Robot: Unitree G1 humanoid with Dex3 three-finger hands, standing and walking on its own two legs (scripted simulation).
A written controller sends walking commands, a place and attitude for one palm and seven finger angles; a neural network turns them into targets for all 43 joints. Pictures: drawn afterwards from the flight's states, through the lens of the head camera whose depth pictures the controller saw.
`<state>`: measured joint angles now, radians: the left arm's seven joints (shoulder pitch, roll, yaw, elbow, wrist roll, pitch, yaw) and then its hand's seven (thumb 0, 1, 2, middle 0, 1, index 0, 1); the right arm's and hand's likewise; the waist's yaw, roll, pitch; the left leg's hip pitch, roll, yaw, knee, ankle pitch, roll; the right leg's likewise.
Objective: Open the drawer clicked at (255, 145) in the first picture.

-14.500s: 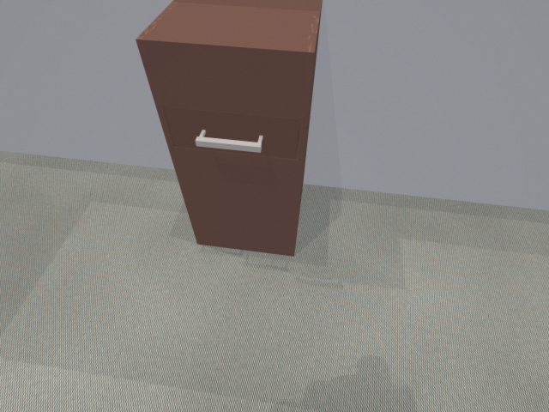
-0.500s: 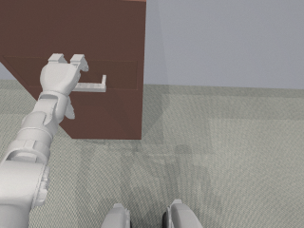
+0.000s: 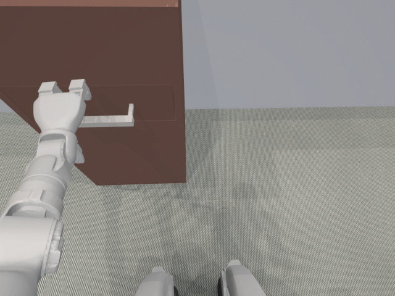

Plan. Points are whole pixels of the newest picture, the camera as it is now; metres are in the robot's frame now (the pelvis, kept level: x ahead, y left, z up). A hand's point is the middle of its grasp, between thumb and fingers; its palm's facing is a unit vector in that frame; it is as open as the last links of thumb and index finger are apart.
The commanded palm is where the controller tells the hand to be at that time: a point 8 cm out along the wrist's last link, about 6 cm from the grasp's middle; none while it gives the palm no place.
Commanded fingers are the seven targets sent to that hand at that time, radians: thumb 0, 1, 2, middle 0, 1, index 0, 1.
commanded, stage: re-aim the fingers above the handle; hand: left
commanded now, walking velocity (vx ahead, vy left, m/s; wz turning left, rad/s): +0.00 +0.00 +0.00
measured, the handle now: (95, 114) +0.54 +0.24 -0.06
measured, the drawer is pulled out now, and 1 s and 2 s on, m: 0.00 0.00 0.00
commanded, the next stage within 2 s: lower the fingers behind the handle in 0.16 s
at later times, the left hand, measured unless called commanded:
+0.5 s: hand (76, 144) +0.44 +0.25 -0.03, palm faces -0.23 +0.04 -0.97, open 13.9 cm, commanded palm +0.45 +0.23 +0.03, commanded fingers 0.00 -0.50 0.30 -0.30 -1.20 -0.30 -1.20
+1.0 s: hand (91, 139) +0.46 +0.23 -0.05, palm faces +0.01 +0.00 -1.00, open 13.9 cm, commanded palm +0.45 +0.22 +0.00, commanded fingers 0.00 -0.50 0.30 -0.30 -1.20 -0.30 -1.20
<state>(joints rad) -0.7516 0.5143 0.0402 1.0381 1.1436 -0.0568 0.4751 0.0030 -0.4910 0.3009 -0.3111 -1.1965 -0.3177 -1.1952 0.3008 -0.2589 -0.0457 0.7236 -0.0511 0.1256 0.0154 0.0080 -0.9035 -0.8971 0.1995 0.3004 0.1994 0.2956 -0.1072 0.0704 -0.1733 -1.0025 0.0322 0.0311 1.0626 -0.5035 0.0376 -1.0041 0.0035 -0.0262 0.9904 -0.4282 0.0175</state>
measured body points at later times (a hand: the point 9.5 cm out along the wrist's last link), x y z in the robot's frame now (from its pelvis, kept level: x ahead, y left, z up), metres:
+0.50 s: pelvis -0.01 -0.01 +0.01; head +0.13 -0.02 +0.44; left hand +0.45 +0.25 +0.02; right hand +0.03 -0.28 -0.13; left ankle -0.01 +0.09 -0.66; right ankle +0.01 -0.14 -0.66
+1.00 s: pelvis -0.02 +0.00 -0.03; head +0.13 +0.00 +0.40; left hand +0.46 +0.23 +0.01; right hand +0.00 -0.27 -0.17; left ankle -0.01 +0.09 -0.66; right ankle +0.01 -0.14 -0.66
